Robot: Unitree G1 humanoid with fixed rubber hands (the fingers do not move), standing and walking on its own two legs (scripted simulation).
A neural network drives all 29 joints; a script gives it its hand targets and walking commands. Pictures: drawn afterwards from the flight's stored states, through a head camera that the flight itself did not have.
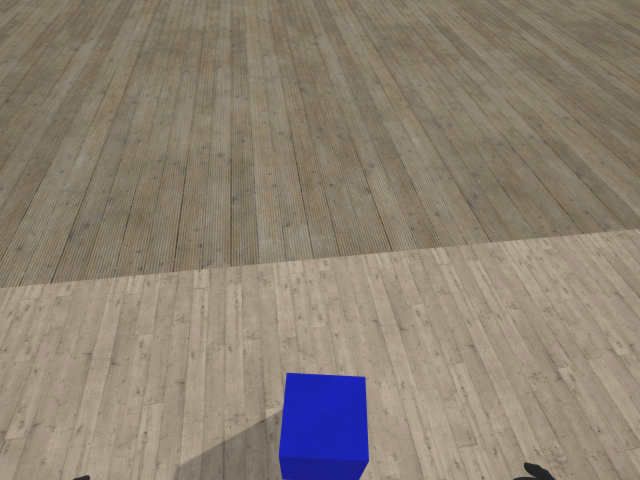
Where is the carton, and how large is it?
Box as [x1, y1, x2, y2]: [279, 373, 368, 479]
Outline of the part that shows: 287,373 279,448 279,461 282,478 358,479 368,461 364,377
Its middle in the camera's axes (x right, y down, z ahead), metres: +0.01 +0.52 +1.06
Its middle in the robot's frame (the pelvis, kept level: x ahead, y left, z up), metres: +0.38 -0.05 -0.66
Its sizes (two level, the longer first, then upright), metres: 0.210 0.200 0.250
